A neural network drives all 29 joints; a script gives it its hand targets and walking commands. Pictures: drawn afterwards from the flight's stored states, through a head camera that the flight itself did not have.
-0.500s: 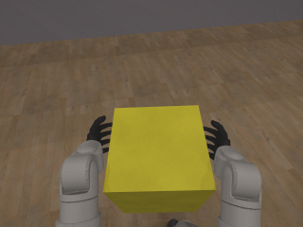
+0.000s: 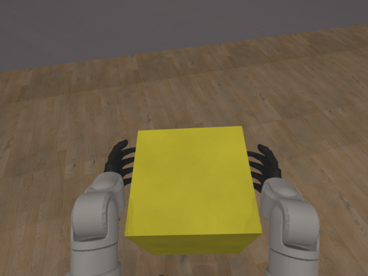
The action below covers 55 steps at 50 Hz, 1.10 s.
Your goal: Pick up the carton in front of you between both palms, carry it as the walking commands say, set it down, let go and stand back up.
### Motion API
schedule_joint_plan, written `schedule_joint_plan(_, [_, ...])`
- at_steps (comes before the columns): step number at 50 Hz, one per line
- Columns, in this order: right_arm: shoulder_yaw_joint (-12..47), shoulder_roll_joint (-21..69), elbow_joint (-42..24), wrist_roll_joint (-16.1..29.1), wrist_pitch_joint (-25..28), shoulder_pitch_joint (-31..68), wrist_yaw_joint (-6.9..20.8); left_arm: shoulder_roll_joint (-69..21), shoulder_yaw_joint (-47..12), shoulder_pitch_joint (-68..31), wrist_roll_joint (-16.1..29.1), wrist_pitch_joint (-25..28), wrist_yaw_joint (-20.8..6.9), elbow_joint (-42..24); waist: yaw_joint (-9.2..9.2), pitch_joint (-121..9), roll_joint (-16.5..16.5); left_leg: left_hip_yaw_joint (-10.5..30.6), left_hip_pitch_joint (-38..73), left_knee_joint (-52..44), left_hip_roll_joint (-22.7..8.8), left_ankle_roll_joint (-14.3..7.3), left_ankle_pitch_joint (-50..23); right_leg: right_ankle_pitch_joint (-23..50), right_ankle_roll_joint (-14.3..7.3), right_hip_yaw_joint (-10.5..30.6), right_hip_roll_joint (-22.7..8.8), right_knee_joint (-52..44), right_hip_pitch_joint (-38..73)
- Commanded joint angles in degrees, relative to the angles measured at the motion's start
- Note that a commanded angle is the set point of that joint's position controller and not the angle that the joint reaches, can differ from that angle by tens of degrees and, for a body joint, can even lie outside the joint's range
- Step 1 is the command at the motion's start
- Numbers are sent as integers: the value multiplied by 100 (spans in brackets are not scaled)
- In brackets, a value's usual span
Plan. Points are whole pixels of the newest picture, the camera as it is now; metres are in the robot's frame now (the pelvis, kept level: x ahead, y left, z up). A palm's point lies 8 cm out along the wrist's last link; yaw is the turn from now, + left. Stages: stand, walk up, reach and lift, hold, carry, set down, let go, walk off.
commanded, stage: carry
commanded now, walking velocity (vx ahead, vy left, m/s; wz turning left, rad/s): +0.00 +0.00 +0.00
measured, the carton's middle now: (192, 197) +0.28 -0.01 +0.01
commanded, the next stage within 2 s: none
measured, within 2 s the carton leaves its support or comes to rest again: neither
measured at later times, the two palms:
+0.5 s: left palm (131, 141) +0.38 +0.13 +0.08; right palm (262, 147) +0.37 -0.16 +0.08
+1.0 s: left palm (137, 158) +0.36 +0.12 +0.04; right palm (262, 164) +0.35 -0.17 +0.04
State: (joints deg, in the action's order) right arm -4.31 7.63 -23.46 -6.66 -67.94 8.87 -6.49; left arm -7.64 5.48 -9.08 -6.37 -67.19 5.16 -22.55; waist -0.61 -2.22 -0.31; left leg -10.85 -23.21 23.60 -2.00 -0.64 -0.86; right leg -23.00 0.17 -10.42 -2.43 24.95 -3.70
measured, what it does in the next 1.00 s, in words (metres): steps on the spot: right foot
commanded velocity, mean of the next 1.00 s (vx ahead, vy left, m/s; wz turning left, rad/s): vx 0.00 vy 0.00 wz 0.00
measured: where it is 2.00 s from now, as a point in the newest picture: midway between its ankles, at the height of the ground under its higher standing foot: outside the picture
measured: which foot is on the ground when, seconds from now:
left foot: down 0.00-1.00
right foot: down 0.00-0.02, up 0.04-0.12, down 0.14-1.00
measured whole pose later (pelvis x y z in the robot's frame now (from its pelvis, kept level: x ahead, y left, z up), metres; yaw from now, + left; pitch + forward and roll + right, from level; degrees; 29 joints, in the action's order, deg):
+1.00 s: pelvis +0.07 -0.02 +0.00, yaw -2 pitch +2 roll +1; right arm -8.5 8.1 8.7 -14.6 -45.4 12.4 -2.3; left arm -8.3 9.3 -13.2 -14.8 -45.6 2.2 9.2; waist 0.0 -5.3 0.5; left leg -11.1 -19.4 31.6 -4.1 -1.0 13.6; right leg -23.6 -0.4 -7.0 -2.0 29.6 -7.6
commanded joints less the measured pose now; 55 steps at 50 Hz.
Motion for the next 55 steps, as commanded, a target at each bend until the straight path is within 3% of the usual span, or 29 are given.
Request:
schedule_joint_plan(1, [3887, 4779, 46, 2315, -183, 2316, 1605, -4725, -3956, -2282, 2232, -287, -1467, -232, 33, -2299, -743, 1405, 3646, 495, -1669, -619, -5381, 869, 266, 363, -368, 1379, -1354])
schedule_joint_plan(2, [3802, 4860, 292, 2306, -184, 2104, 1616, -4669, -3975, -2375, 2253, -362, -1473, -232, -23, -2400, -1238, 1843, 3661, 285, -1910, -1008, -5402, -524, 275, 453, -183, 1573, -1690])
schedule_joint_plan(3, [3752, 4953, 364, 2288, -188, 2108, 1621, -4788, -4021, -2484, 2282, -388, -1484, -152, -24, -2369, -1119, 1792, 3539, 65, -1835, -1043, -4929, -976, 244, 609, -187, 1457, -1713])
schedule_joint_plan(4, [3712, 5089, 421, 2269, -188, 2189, 1624, -4930, -4057, -2579, 2323, -380, -1504, -68, 0, -2344, -915, 1661, 3410, -35, -1701, -943, -4318, -1037, 208, 680, -215, 980, -1619])
schedule_joint_plan(5, [3696, 5216, 427, 2267, -174, 2324, 1630, -5077, -4090, -2675, 2368, -355, -1522, -6, 49, -2308, -833, 1395, 3092, -105, -1554, -740, -3551, -719, 186, 621, -252, 360, -1285])
schedule_joint_plan(7, [3714, 5404, 379, 2287, -142, 2535, 1641, -5289, -4124, -2864, 2421, -306, -1538, -2, 80, -2303, -761, 998, 2651, -65, -1198, -405, -2220, 644, 187, 488, -260, -442, -669])
schedule_joint_plan(9, [3760, 5460, 265, 2321, -102, 2757, 1650, -5417, -4161, -2976, 2443, -283, -1544, -57, 69, -2209, -373, 659, 2265, 139, -937, -251, -1495, 1648, 187, 686, -607, -300, -501])
schedule_joint_plan(10, [3795, 5492, 258, 2328, -111, 2876, 1643, -5404, -4133, -3080, 2434, -293, -1542, -58, 41, -2127, -74, 613, 2137, 283, -881, -221, -1721, 2434, 179, 654, -700, -18, -421])
schedule_joint_plan(11, [3785, 5456, 293, 2310, -124, 2839, 1627, -5367, -4114, -3047, 2455, -314, -1545, -4, 44, -2126, 18, 610, 2029, 417, -850, -220, -1952, 2800, 188, 616, -719, 111, -305])
schedule_joint_plan(14, [3779, 5339, 427, 2251, -163, 2668, 1598, -5292, -4026, -2753, 2408, -330, -1550, 241, 81, -2168, 92, 592, 2006, 800, -808, -281, -2741, 3549, 204, 590, -652, 357, -325])
schedule_joint_plan(17, [3835, 5364, 523, 2260, -144, 2698, 1614, -5334, -3988, -2649, 2325, -283, -1552, 421, 85, -2189, 103, 543, 1990, 952, -803, -303, -3112, 3747, 217, 560, -600, 465, -410])
schedule_joint_plan(27, [3989, 5494, 954, 2119, 404, 2766, 1718, -5470, -4038, -2647, 2080, 299, -1629, 902, 90, -1962, 192, 465, 1670, 936, -670, -165, -2040, 4386, 116, 670, -675, 393, -196])
schedule_joint_plan(36, [3679, 5218, 1322, 1697, 1157, 2502, 1721, -5194, -3761, -2460, 1696, 1066, -1635, 1284, 91, -1854, 238, 471, 1472, 1011, -676, -152, -1123, 4208, -16, 717, -745, 358, -169])
schedule_joint_plan(40, [3435, 5077, 1576, 1443, 1572, 2581, 1715, -5035, -3512, -2470, 1411, 1487, -1627, 1553, 95, -1734, 183, 513, 1534, 889, -724, -139, -1036, 3523, -49, 705, -695, 274, -381])
schedule_joint_plan(50, [2300, 5051, 3139, 627, 2805, 3097, 1811, -5061, -2363, -2970, 531, 2694, -1705, 3204, 73, -1539, 83, 612, 1485, 561, -768, -124, -377, 2132, -126, 772, -618, -17, -702])
schedule_joint_plan(55, [2179, 5365, 3564, 527, 3194, 3456, 1912, -5388, -2235, -3288, 418, 3067, -1784, 3628, 73, -1613, 69, 657, 1494, 486, -771, -118, -209, 1838, -160, 809, -611, -48, -743])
